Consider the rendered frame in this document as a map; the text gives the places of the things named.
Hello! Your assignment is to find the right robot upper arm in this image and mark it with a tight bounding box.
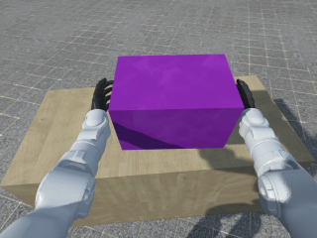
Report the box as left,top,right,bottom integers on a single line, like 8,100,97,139
258,169,317,238

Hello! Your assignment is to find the carton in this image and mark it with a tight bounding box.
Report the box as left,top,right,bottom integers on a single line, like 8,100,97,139
108,54,245,151

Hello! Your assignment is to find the robot left hand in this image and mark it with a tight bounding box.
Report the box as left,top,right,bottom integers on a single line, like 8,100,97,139
91,77,114,112

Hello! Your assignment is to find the robot right forearm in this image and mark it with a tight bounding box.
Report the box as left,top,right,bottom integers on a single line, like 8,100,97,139
239,108,317,187

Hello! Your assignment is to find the pedestal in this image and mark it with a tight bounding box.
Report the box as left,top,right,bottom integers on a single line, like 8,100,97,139
0,75,315,227

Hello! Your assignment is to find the robot right hand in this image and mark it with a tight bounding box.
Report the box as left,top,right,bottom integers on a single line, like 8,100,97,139
236,79,256,110

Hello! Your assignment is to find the left robot upper arm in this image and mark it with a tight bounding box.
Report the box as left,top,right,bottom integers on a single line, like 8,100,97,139
0,167,96,238

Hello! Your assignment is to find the robot left forearm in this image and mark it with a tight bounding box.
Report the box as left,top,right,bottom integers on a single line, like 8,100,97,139
35,109,111,208

